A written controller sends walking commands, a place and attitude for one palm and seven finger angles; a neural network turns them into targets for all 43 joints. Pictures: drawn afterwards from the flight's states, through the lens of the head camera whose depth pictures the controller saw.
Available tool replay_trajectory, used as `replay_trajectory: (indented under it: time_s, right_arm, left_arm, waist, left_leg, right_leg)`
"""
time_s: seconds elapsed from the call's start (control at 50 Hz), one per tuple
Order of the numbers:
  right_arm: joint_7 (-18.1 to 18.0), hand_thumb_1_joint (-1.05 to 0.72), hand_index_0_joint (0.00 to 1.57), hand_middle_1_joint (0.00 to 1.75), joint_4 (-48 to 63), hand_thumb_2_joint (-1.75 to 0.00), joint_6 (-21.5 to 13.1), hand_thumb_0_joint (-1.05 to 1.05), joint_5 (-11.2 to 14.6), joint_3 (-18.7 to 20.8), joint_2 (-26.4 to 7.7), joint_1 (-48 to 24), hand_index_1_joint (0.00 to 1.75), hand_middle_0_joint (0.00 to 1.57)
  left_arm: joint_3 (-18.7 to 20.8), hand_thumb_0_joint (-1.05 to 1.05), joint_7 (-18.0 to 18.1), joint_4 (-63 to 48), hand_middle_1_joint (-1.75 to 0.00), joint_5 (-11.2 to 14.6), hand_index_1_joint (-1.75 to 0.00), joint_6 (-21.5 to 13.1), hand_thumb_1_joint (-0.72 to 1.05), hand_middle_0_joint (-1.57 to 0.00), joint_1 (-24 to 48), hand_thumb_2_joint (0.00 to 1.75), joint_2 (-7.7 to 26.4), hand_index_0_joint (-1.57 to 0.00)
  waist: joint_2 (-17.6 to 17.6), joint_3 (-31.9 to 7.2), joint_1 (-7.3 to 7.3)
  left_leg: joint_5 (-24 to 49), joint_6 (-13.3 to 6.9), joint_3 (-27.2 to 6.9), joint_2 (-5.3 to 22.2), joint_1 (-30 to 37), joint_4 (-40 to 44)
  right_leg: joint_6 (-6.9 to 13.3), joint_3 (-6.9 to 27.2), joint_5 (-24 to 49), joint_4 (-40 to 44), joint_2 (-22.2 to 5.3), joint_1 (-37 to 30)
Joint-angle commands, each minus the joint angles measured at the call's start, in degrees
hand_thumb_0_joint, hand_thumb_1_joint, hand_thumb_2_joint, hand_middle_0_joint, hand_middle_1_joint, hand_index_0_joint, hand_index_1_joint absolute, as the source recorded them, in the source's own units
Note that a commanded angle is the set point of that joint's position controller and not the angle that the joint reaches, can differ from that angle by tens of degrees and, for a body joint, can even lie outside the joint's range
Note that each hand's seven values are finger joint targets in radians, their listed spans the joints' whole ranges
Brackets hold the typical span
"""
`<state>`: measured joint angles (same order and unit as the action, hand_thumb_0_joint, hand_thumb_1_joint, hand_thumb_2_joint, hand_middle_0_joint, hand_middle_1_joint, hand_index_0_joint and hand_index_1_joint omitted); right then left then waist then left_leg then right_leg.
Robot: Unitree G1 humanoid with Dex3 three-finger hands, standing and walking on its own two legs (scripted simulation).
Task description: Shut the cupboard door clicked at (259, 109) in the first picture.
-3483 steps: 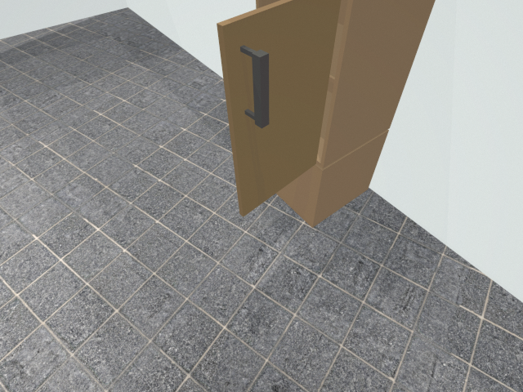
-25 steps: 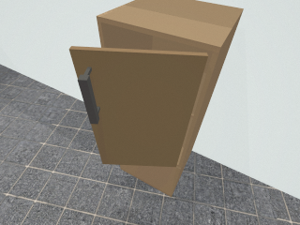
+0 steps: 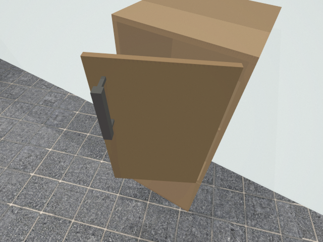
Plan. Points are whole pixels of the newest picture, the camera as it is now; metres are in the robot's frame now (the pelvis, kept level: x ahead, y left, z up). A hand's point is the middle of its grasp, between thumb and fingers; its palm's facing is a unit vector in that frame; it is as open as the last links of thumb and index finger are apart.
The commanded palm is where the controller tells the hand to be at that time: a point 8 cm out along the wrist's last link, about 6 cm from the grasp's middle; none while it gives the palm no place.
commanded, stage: come to a stop and stand still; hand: left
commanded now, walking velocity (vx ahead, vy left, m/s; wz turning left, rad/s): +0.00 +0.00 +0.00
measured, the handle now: (105, 109) +0.40 +0.18 +0.11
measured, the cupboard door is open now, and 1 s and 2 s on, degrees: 27 27 27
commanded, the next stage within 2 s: look again from close up in 0.30 s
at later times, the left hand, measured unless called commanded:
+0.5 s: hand out of the picture +0.00 +0.18 -0.18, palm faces +0.02 -0.99 -0.15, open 7.3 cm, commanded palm none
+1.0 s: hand out of the picture -0.03 +0.18 -0.18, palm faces +0.01 -0.99 -0.13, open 7.3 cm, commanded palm +0.09 +0.23 -0.07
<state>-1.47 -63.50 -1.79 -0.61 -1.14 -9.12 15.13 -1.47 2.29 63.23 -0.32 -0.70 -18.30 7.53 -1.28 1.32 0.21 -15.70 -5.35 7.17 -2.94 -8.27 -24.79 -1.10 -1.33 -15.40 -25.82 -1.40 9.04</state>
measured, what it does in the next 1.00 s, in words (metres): stands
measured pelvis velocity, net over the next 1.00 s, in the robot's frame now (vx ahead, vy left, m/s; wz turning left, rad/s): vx -0.01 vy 0.03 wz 0.00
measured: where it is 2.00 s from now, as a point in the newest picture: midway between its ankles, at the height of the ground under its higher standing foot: outside the picture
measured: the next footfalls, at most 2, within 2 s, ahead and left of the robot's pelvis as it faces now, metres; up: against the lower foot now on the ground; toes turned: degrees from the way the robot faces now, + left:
none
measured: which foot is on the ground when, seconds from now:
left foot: down 0.00-1.00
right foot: down 0.00-1.00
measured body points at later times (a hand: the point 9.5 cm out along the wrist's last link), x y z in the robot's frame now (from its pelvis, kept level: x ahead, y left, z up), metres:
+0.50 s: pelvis +0.00 +0.02 +0.00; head +0.00 +0.03 +0.45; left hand +0.00 +0.23 -0.17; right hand -0.01 -0.20 -0.15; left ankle -0.02 +0.05 -0.74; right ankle -0.02 -0.13 -0.74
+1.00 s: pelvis -0.01 +0.03 +0.00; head +0.00 +0.05 +0.45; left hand -0.03 +0.23 -0.17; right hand -0.03 -0.18 -0.15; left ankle -0.02 +0.05 -0.74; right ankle -0.02 -0.13 -0.74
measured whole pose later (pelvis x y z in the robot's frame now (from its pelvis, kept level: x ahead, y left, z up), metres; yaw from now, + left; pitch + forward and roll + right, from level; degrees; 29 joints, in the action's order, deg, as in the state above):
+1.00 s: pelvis -0.01 +0.03 +0.00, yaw +0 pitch -1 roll +0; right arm -1.7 -65.7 -1.7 -0.4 -1.4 -6.6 18.3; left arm -1.5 2.9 64.5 -0.5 -0.3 -18.6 7.1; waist -2.0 1.8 -0.4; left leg -13.0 -7.6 8.0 -5.7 -6.8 -20.4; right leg -2.9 -0.3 -13.9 -24.2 -3.9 8.9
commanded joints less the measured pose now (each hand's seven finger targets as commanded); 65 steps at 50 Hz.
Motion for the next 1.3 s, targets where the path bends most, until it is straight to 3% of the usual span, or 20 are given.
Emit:
replay_trajectory:
  time_s: [0.0, 0.22, 0.6, 0.74, 0.94, 0.96, 0.98, 1.0, 1.02, 1.04, 1.06, 1.08, 1.12, 1.14, 1.16, 1.18, 1.2, 1.22, 1.24, 1.28]
  right_arm:
    - [-0.52, -0.9, 0.2, 0.3, 0.87, -0.9, -0.46, 0.0, 0.12, 1.05, -5.53, 3.62, 0.3, 0.2]
    - [-0.68, -0.9, 0.2, 0.3, 0.07, -0.9, -0.5, 0.0, 0.1, 1.01, -5.96, 3.21, 0.3, 0.2]
    - [-0.53, -0.9, 0.2, 0.3, -1.33, -0.9, -0.39, 0.0, 0.2, 1.06, -4.87, 5.48, 0.3, 0.2]
    - [-0.83, -0.9, 0.2, 0.3, -1.74, -0.9, -0.51, 0.0, 0.22, 1.09, -4.36, 6.89, 0.3, 0.2]
    - [-1.04, -0.9, 0.2, 0.3, -1.79, -0.9, -0.48, 0.0, 0.25, 1.29, -3.93, 7.88, 0.3, 0.2]
    - [-0.26, -0.9, 0.2, 0.3, 3.05, -0.9, -0.5, 0.0, 0.77, 0.98, -8.16, 4.72, 0.3, 0.2]
    - [-3.88, -0.9, 0.2, 0.3, 21.37, -0.9, -11.97, 0.0, 1.53, 4.76, -19.09, 13.9, 0.3, 0.2]
    - [-5.35, -0.9, 0.2, 0.3, 17.02, -0.9, -18.71, 0.0, 4.86, -0.74, -12.82, 8.82, 0.3, 0.2]
    - [-5.71, -0.9, 0.2, 0.3, 15.23, -0.9, -20.36, 0.0, 2.76, -0.12, -13.57, 4.03, 0.3, 0.2]
    - [-2.44, -0.9, 0.2, 0.3, 14.79, -0.9, -20.53, 0.0, 3.04, 0.03, -8.4, 1.73, 0.3, 0.2]
    - [-0.58, -0.9, 0.2, 0.3, 16.64, -0.9, -21.33, 0.0, 4.35, 2.07, -11.58, 5.25, 0.3, 0.2]
    - [-0.25, -0.9, 0.2, 0.3, 20.14, -0.9, -22.59, 0.0, 4.42, 2.12, -11.73, 3.52, 0.3, 0.2]
    - [-0.38, -0.9, 0.2, 0.3, 24.56, -0.9, -23.79, 0.0, 3.93, 2.13, -11.78, 1.45, 0.3, 0.2]
    - [-0.21, -0.9, 0.2, 0.3, 26.26, -0.9, -23.5, 0.0, 3.02, 2.7, -12.03, 1.59, 0.3, 0.2]
    - [-0.03, -0.9, 0.2, 0.3, 27.91, -0.9, -23.04, 0.0, 2.12, 3.37, -12.87, 0.71, 0.3, 0.2]
    - [0.59, -0.9, 0.2, 0.3, 29.48, -0.9, -22.43, 0.0, 1.45, 3.97, -13.78, -0.44, 0.3, 0.2]
    - [1.63, -0.9, 0.2, 0.3, 31.28, -0.9, -20.96, 0.0, 0.98, 5.19, -15.5, -1.02, 0.3, 0.2]
    - [2.15, -0.9, 0.2, 0.3, 32.74, -0.9, -19.27, 0.0, 1.58, 6.14, -14.81, -2.58, 0.3, 0.2]
    - [2.41, -0.9, 0.2, 0.3, 35.59, -0.9, -17.97, 0.0, 1.55, 5.71, -14.26, -5.7, 0.3, 0.2]
    - [2.66, -0.9, 0.2, 0.3, 41.28, -0.9, -15.92, 0.0, 1.8, 6.13, -14.19, -9.43, 0.3, 0.2]
  left_arm:
    - [0.6, 0.0, 0.57, -1.63, -0.3, -0.14, -0.3, -0.59, 0.9, -0.2, -3.3, 0.9, 5.02, -0.2]
    - [0.66, 0.0, 0.59, -1.45, -0.3, -0.12, -0.3, -0.24, 0.9, -0.2, -2.49, 0.9, 5.59, -0.2]
    - [0.63, 0.0, 0.58, -1.09, -0.3, -0.15, -0.3, 0.15, 0.9, -0.2, -3.53, 0.9, 4.49, -0.2]
    - [0.57, 0.0, 0.74, -0.79, -0.3, -0.15, -0.3, 0.25, 0.9, -0.2, -4.33, 0.9, 3.83, -0.2]
    - [0.54, 0.0, 0.79, -0.3, -0.3, -0.2, -0.3, 0.35, 0.9, -0.2, -5.04, 0.9, 3.03, -0.2]
    - [0.12, 0.0, 2.43, 0.95, -0.3, -1.44, -0.3, -0.93, 0.9, -0.2, -4.18, 0.9, 6.07, -0.2]
    - [19.09, 0.0, 4.2, -93.48, -0.3, 4.37, -0.3, -15.15, 0.9, -0.2, 44.02, 0.9, 32.16, -0.2]
    - [0.47, 0.0, 5.07, -80.72, -0.32, 4.8, -0.32, -11.8, 0.9, -0.22, 6.11, 0.9, 10.88, -0.22]
    - [4.28, 0.0, 7.72, -78.63, -0.34, 6.71, -0.34, -9.41, 0.9, -0.24, 4.72, 0.9, 10.68, -0.24]
    - [-5.51, 0.0, 7.73, -59.71, -0.36, 6.78, -0.36, -0.9, 0.9, -0.25, -9.56, 0.9, -2.27, -0.25]
    - [-8.74, 0.0, 7.5, -67.58, -0.38, 9.38, -0.38, 0.22, 0.9, -0.27, -2.94, 0.9, -3.42, -0.27]
    - [-10.45, 0.0, 6.28, -72.04, -0.4, 9.91, -0.4, -1.8, 0.9, -0.29, 0.53, 0.9, -4.69, -0.29]
    - [-9.19, 0.0, 3.62, -64.86, -0.44, 9.33, -0.44, -5.91, 0.9, -0.33, 1.28, 0.9, -3.71, -0.33]
    - [-6.29, 0.0, 1.67, -58.87, -0.46, 8.67, -0.46, -8.65, 0.9, -0.35, -0.22, 0.9, -2.29, -0.35]
    - [-2.88, 0.0, -1.13, -54.46, -0.48, 9.24, -0.48, -12.21, 0.9, -0.36, -6.61, 0.9, -1.53, -0.36]
    - [1.17, 0.0, -4.39, -52.58, -0.5, 10.24, -0.5, -16.02, 0.9, -0.38, -11.98, 0.9, 0.45, -0.38]
    - [5.84, 0.0, -8.67, -52.72, -0.52, 11.71, -0.52, -19.35, 0.9, -0.4, -16.65, 0.9, 3.07, -0.4]
    - [13.12, 0.0, -12.3, -48.33, -0.54, 13.23, -0.54, -22.36, 0.9, -0.42, -19.39, 0.9, 10.19, -0.42]
    - [11.15, 0.0, -16.67, -49.75, -0.56, 14.57, -0.56, -26.27, 0.9, -0.44, -17.62, 0.9, 8.57, -0.44]
    - [16.6, 0.0, -18.84, -55.77, -0.6, 14.71, -0.6, -29.8, 0.9, -0.47, -16.18, 0.9, 13.88, -0.47]
  waist:
    - [2.32, 2.18, -0.48]
    - [0.97, 1.46, -0.3]
    - [0.88, 4.34, -0.19]
    - [1.96, 4.19, -0.32]
    - [1.47, 4.81, -0.4]
    - [1.14, 5.64, -0.49]
    - [5.89, -18.98, -14.44]
    - [22.14, -21.19, -5.7]
    - [25.35, -19.55, -2.12]
    - [16.38, -9.57, -1.0]
    - [13.35, -2.61, -3.58]
    - [9.48, -0.02, -4.26]
    - [-6.96, 4.83, -6.23]
    - [-17.6, 5.62, -6.0]
    - [-23.08, 3.32, -3.52]
    - [-23.16, -0.5, -1.1]
    - [-18.12, -6.47, 0.81]
    - [-18.25, -9.07, 3.34]
    - [-18.53, -4.08, 3.09]
    - [-8.93, -2.19, 5.13]
  left_leg:
    - [18.95, 2.0, -8.91, 9.53, 0.77, 5.4]
    - [22.44, 1.95, -9.52, 9.69, 2.12, 6.55]
    - [9.65, 2.25, -11.03, 9.78, -0.62, 10.77]
    - [13.73, 2.81, -11.37, 10.21, 0.57, 10.93]
    - [12.41, 3.21, -11.75, 10.6, 0.49, 11.69]
    - [40.43, 6.29, -12.38, 12.32, -3.78, 2.76]
    - [45.11, 8.76, -22.57, 12.09, 19.04, 3.36]
    - [30.05, 13.0, -24.05, 14.03, 27.11, 5.17]
    - [26.87, 15.76, -21.7, 12.15, 17.96, 9.22]
    - [14.09, 15.27, -17.59, 9.55, 3.47, 11.72]
    - [7.81, 10.98, -14.24, 8.01, 0.37, 8.91]
    - [3.89, 8.98, -13.78, 7.21, -1.9, 5.42]
    - [-2.55, 6.19, -11.96, 3.94, -11.02, -4.12]
    - [-4.69, 5.32, -11.81, 2.92, -15.76, -8.52]
    - [-5.47, 5.12, -11.47, 2.03, -19.94, -11.57]
    - [-4.05, 5.55, -10.96, 1.28, -23.32, -13.8]
    - [1.42, 7.02, -10.36, 1.26, -21.9, -16.06]
    - [-4.2, 9.51, -9.78, 0.19, -29.21, -17.75]
    - [-9.76, 9.39, -8.53, -0.55, -34.71, -19.83]
    - [-15.23, 6.69, -6.78, -1.22, -40.48, -20.96]
  right_leg:
    - [2.75, 4.39, 12.01, 2.99, -4.54, 1.38]
    - [2.29, 3.75, 12.29, 3.43, -4.69, -0.53]
    - [1.96, 3.55, 6.46, 4.79, -4.89, 0.81]
    - [1.75, 3.36, 6.16, 3.84, -4.51, 1.83]
    - [1.59, 3.63, 5.3, 3.37, -4.33, 3.01]
    - [1.0, 1.12, 8.31, 0.5, -4.57, 5.11]
    - [-0.49, -3.38, 5.85, -15.25, 3.18, 11.7]
    - [0.42, -2.84, -9.06, -28.55, 4.53, 18.17]
    - [1.51, 0.42, -8.03, -26.58, 2.82, 17.9]
    - [2.29, 0.65, -6.16, -21.29, 0.51, 16.3]
    - [2.21, -1.39, -4.67, -16.89, 0.03, 17.3]
    - [2.34, -2.4, -4.98, -12.9, 0.17, 16.74]
    - [2.33, -2.08, -5.88, -2.83, -0.13, 17.05]
    - [2.24, -0.35, -11.84, -1.35, -0.78, 20.83]
    - [2.36, -0.05, -15.14, -3.41, -0.68, 22.72]
    - [2.98, -0.39, -13.15, -6.94, -0.48, 22.91]
    - [3.74, -1.88, -5.69, -11.94, 0.25, 21.87]
    - [4.61, 0.21, -12.96, -14.02, -1.5, 20.74]
    - [5.18, 2.19, -20.11, -14.12, -1.98, 23.14]
    - [5.18, 5.36, -26.18, -16.09, -1.3, 23.46]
